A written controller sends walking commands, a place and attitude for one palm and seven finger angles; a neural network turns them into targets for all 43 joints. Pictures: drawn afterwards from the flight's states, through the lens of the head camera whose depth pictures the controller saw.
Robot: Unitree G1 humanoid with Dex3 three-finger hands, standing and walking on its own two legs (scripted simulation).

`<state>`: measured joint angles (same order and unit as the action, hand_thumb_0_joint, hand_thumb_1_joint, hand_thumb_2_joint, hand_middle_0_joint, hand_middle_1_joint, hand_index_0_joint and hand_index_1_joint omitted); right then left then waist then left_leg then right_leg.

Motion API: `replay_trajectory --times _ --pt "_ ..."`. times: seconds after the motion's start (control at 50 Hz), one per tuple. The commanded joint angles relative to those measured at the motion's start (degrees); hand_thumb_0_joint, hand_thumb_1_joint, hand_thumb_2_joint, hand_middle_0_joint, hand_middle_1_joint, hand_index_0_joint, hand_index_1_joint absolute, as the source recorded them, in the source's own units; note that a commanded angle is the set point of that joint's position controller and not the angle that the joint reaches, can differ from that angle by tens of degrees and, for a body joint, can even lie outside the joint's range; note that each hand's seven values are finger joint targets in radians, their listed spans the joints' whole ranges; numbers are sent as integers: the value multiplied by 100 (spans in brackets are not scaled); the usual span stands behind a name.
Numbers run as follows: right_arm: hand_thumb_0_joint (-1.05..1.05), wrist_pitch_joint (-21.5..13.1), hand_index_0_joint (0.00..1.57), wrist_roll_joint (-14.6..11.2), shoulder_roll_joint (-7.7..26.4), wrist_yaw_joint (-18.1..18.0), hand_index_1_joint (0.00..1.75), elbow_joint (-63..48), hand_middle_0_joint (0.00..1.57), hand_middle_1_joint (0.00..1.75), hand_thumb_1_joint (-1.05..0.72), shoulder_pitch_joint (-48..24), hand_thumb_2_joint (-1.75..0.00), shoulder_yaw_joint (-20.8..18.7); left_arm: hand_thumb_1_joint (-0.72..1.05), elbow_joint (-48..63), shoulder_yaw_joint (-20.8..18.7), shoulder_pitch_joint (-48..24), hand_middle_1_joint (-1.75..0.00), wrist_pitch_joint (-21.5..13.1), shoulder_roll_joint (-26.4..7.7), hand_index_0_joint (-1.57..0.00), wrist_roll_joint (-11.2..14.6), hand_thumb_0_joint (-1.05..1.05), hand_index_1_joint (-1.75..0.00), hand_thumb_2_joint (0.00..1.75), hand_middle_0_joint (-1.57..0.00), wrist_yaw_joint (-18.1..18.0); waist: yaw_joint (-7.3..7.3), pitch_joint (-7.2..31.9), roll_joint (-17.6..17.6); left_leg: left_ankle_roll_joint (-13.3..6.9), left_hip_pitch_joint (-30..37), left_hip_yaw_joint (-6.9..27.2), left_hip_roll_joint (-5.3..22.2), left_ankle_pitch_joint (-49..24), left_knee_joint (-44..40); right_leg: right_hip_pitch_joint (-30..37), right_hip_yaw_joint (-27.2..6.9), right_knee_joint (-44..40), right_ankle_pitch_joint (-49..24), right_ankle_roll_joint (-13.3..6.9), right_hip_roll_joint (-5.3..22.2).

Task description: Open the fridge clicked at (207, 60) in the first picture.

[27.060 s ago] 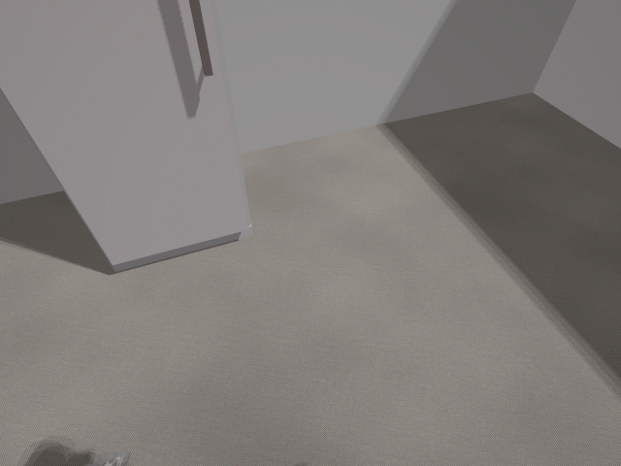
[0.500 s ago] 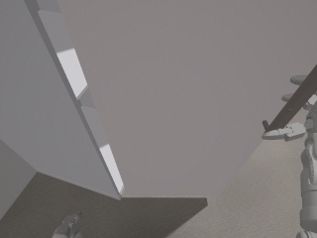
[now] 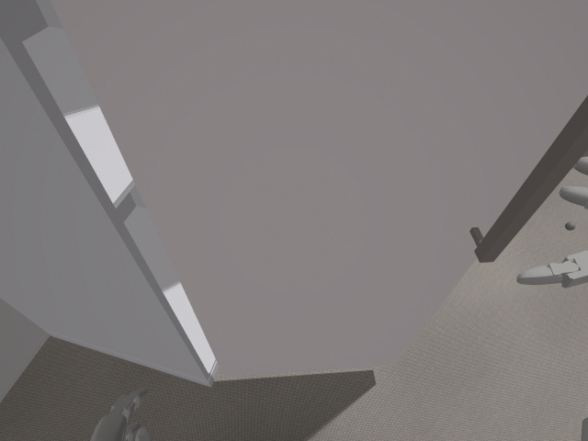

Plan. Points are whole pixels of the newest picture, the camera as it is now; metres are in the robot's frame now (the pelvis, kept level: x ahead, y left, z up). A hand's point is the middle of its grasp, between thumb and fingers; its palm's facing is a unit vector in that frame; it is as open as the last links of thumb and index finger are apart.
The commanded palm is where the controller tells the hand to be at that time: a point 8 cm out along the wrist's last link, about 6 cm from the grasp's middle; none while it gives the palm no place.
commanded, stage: slip the hand off the handle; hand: right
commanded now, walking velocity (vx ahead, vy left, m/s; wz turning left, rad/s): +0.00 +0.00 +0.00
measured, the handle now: (554, 142) +0.41 -0.27 +0.23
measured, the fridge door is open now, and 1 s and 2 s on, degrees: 70 70 70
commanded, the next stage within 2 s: draw the hand back to the body in 0.88 s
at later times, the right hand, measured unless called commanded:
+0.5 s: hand out of the picture +0.31 -0.32 +0.15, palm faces +0.36 +0.90 -0.27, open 14.7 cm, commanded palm +0.25 -0.36 +0.16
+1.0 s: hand out of the picture +0.22 -0.32 +0.15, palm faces +0.37 +0.88 -0.28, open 14.7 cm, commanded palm +0.19 -0.36 +0.16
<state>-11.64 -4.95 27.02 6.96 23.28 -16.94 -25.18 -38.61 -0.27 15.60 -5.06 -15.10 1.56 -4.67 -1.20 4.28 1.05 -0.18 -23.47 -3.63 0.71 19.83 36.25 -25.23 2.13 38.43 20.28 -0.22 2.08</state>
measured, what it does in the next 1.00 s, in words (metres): stands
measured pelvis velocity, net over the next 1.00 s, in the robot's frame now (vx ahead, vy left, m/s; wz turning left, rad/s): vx -0.01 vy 0.00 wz -0.02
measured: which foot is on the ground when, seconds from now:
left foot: down 0.00-1.00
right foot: down 0.00-1.00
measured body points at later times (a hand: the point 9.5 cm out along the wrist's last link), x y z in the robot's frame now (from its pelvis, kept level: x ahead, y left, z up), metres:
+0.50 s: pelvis -0.01 -0.01 +0.00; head +0.02 -0.01 +0.45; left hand +0.12 +0.25 -0.10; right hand +0.28 -0.37 +0.16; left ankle -0.02 +0.12 -0.72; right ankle -0.01 -0.11 -0.72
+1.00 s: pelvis -0.01 +0.00 +0.00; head -0.01 +0.00 +0.45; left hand +0.18 +0.22 -0.08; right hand +0.20 -0.37 +0.17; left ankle -0.02 +0.12 -0.72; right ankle -0.01 -0.11 -0.72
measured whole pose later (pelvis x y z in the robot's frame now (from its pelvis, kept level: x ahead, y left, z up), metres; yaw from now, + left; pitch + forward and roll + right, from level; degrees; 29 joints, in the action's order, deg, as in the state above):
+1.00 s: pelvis -0.01 +0.00 +0.00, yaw -1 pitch +4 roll +1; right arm -10.7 -12.7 25.9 11.9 2.6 6.8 -28.5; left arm -37.4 2.2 12.4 -11.8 -13.7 1.7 -6.4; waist -4.1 4.3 1.4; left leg -0.1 -20.8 -4.8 1.1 19.6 36.5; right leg -23.3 0.8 39.2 19.8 -0.3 1.6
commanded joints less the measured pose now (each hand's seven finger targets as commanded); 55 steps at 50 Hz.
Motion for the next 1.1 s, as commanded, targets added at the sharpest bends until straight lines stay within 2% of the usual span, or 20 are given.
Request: replay_trajectory --times 0.0,0.02,0.04,0.12,0.16,0.24,0.28,0.32,0.38,0.42,0.54,0.62,0.74,0.82,0.88,0.92,0.98,1.0,1.04,1.08 --pt "0 -451 25 -104 1850 30 115 -1234 25 115 55 -1909 -20 -542 90 680 -269 -18 -30 -229 -772 -20 -34 0 -30 90 -20 -97 32 1634 483 -100 368 124 -189 -2096 -245 1110 -156 -309 -2473 -78 -181" --pt "0 -445 25 -87 2046 2 115 -1046 25 115 55 -1880 -20 -700 90 613 -242 -18 -30 -193 -803 -20 -30 0 -30 90 -20 -121 14 1437 474 -116 358 116 -185 -1998 -271 983 -157 -329 -2341 -82 -170" --pt "0 -438 25 -114 1911 49 115 -898 25 115 55 -1959 -20 -584 90 640 -228 -12 -30 -200 -792 -20 -34 0 -30 90 -20 -119 87 1416 290 -95 294 107 -182 -1958 -276 934 -168 -324 -2233 -95 -184" --pt "0 -510 25 -91 2284 146 115 -840 25 115 55 -2001 -20 -855 90 653 -237 0 -30 -175 -820 -20 -42 0 -30 90 -20 -135 -8 1558 552 -121 357 131 -183 -1888 -258 911 -158 -313 -2211 -98 -182" --pt "0 -524 25 -107 2139 237 115 -711 25 115 55 -2092 -20 -657 90 696 -209 26 -30 -180 -817 -20 -36 0 -30 90 -20 -126 77 1488 493 -109 197 105 -201 -1799 -254 904 -188 -311 -2162 -87 -165" --pt "0 -522 25 -262 1690 333 115 -822 25 115 55 -1521 -20 -400 90 806 -220 -13 -30 -228 -789 -20 -13 0 -30 90 -20 -89 12 1439 482 -124 172 59 -209 -1586 -284 924 -243 -342 -2035 -70 -159" --pt "0 -500 25 -300 1866 309 115 -1121 25 115 55 -1217 -20 -627 90 864 -244 -31 -30 -238 -811 -20 -17 0 -30 90 -20 -85 -62 1610 334 -110 299 48 -214 -1701 -256 964 -243 -364 -2158 -74 -150" --pt "0 -457 25 -358 2060 218 115 -1240 25 115 55 -963 -20 -928 90 844 -228 -74 -30 -235 -814 -20 -21 0 -30 90 -20 -93 -153 1456 318 -114 400 52 -203 -1645 -296 806 -224 -402 -2008 -71 -157" --pt "0 -466 25 -415 2068 179 115 -1691 25 115 55 -635 -20 -1052 90 929 -214 -194 -30 -290 -760 -20 -25 0 -30 90 -20 -90 -173 1493 344 -96 444 47 -212 -1660 -281 830 -198 -450 -2017 -75 -157" --pt "0 -509 25 -410 1989 111 115 -2081 25 115 55 -573 -20 -1008 90 930 -190 -293 -30 -333 -724 -20 -37 0 -30 90 -20 -103 -179 1349 558 -106 411 49 -200 -1534 -307 858 -189 -458 -1915 -71 -158" --pt "0 -425 25 -559 1625 239 115 -2242 25 115 55 -13 -20 -804 90 890 -155 -432 -30 -528 -691 -20 -16 0 -30 90 -20 -170 -100 1040 532 -95 218 21 -194 -1248 -381 863 -225 -506 -1591 -63 -157" --pt "0 -333 25 -630 1800 382 115 -2313 25 115 55 31 -20 -943 90 825 -126 -496 -30 -621 -718 -20 11 0 -30 90 -20 -249 -126 895 491 -104 240 40 -170 -1095 -457 809 -239 -534 -1372 -69 -173" --pt "0 -343 25 -758 1436 459 115 -2729 25 115 55 379 -20 -673 90 880 -95 -587 -30 -824 -686 -20 2 0 -30 90 -20 -260 -107 904 469 -95 147 1 -164 -1055 -429 944 -322 -528 -1333 -34 -178" --pt "0 -313 25 -788 1529 381 115 -3160 25 115 55 1093 -20 -924 90 921 -91 -635 -30 -892 -672 -20 -20 0 -30 90 -20 -233 -286 1035 451 -103 416 -19 -159 -1321 -384 979 -301 -517 -1611 -15 -182" --pt "0 -258 25 -867 1550 364 115 -3380 25 115 55 1417 -20 -1065 90 964 -81 -659 -30 -931 -636 -20 -16 0 -30 90 -20 -199 -302 998 436 -75 447 -28 -146 -1467 -378 928 -269 -514 -1704 -3 -194" --pt "0 -226 25 -887 1711 326 115 -3208 25 115 55 1178 -20 -1245 90 840 -61 -636 -30 -911 -652 -20 -4 0 -30 90 -20 -257 -234 677 257 -64 335 10 -150 -1249 -475 765 -262 -511 -1424 -28 -186" --pt "0 -217 25 -913 1646 462 115 -3034 25 115 55 911 -20 -1115 90 837 -44 -676 -30 -972 -651 -20 20 0 -30 90 -20 -299 -158 646 503 -65 194 53 -137 -953 -508 746 -267 -526 -1151 -36 -221" --pt "0 256 25 -1555 1271 1029 115 -2373 25 115 55 824 -20 -773 90 790 24 -757 -30 -1059 -734 -20 207 0 -30 90 -20 -382 44 830 523 -63 512 94 -73 -916 -696 956 -287 -690 -917 -43 -155" --pt "0 626 25 -1768 1686 1501 115 -2732 25 115 55 469 -20 -947 90 879 41 -839 -30 -1206 -771 -20 260 0 -30 90 -20 -530 -52 1005 567 -52 816 150 -45 -1202 -790 1102 -332 -666 -1110 -128 -170" --pt "0 949 25 -1866 1771 1892 115 -2725 25 115 55 201 -20 -850 90 902 134 -878 -30 -1320 -768 -20 287 0 -30 90 -20 -584 -38 888 578 -49 876 151 -56 -1314 -853 1211 -364 -766 -1225 -151 -170"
